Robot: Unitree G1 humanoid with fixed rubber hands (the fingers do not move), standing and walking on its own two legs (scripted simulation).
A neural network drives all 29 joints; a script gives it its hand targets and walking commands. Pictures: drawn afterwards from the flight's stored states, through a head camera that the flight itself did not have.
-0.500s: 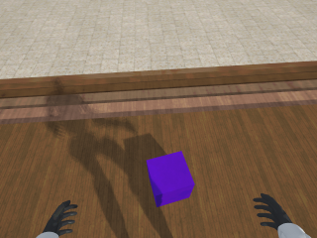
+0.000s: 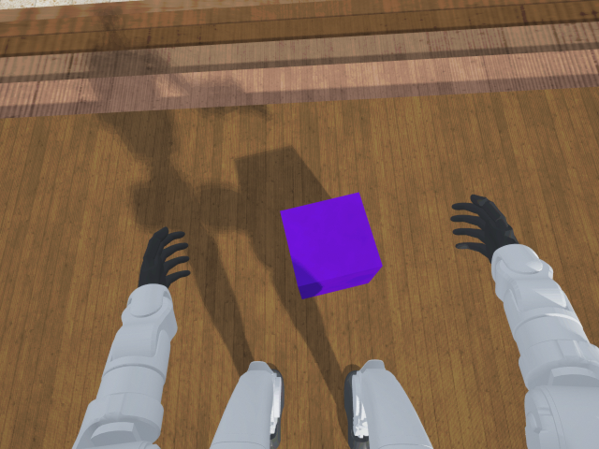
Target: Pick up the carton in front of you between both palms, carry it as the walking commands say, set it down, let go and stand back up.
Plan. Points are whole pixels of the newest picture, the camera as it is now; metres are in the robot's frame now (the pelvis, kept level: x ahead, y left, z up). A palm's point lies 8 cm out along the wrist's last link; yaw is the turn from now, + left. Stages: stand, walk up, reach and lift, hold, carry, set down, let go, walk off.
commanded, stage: reach and lift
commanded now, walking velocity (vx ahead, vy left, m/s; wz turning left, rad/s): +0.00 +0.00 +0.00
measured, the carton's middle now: (328, 250) +0.50 -0.03 -0.57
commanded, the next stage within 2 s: none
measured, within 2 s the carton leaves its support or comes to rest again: neither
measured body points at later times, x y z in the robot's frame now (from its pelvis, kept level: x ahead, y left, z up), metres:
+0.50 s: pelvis -0.04 -0.01 -0.04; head +0.30 -0.04 +0.25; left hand +0.48 +0.17 -0.15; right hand +0.56 -0.21 -0.15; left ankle +0.04 +0.14 -0.67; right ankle +0.03 -0.10 -0.67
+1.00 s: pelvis -0.04 +0.01 -0.19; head +0.33 -0.03 +0.05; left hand +0.47 +0.17 -0.37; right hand +0.53 -0.21 -0.38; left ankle +0.04 +0.15 -0.66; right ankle +0.04 -0.10 -0.66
